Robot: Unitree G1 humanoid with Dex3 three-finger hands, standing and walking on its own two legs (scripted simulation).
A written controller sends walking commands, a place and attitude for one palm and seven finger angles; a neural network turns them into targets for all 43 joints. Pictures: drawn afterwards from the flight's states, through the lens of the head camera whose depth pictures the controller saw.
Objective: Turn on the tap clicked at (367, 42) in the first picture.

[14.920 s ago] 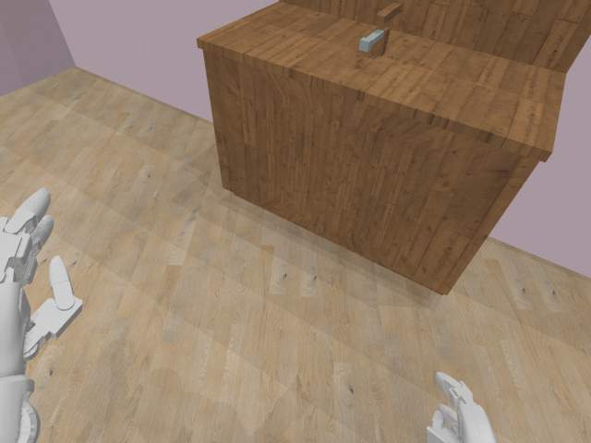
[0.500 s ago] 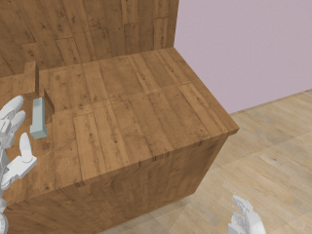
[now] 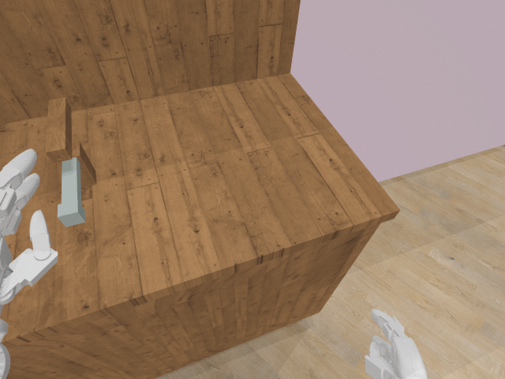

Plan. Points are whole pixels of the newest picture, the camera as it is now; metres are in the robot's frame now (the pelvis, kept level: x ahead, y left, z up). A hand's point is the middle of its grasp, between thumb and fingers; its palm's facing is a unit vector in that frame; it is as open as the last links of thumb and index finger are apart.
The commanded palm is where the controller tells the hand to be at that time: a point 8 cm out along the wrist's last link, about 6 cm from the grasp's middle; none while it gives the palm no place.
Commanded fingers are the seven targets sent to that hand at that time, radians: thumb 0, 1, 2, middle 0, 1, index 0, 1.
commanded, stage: shuffle to correct the standing spot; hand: left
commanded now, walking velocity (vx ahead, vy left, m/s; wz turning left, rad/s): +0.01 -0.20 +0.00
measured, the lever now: (71, 213) +0.32 +0.31 +0.07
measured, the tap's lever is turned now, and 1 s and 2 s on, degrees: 0 0 0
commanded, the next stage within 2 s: none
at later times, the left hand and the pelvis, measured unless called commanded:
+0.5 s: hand (64, 238) +0.23 +0.23 +0.17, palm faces +0.30 -0.85 -0.43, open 7.4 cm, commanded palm +0.17 +0.27 +0.18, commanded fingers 0.00 0.90 0.90 -0.20 -0.30 -0.20 -0.30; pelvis +0.01 -0.01 +0.00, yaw +0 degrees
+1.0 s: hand (61, 248) +0.22 +0.23 +0.17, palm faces +0.34 -0.85 -0.40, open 7.4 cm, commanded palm +0.15 +0.27 +0.18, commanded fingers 0.00 0.90 0.90 -0.20 -0.30 -0.20 -0.30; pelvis +0.00 -0.01 +0.00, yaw +0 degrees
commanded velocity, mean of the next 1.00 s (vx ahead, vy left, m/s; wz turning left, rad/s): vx -0.01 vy -0.20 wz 0.00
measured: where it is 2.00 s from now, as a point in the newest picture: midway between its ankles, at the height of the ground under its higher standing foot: outside the picture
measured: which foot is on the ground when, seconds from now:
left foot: down 0.00-1.00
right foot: down 0.00-1.00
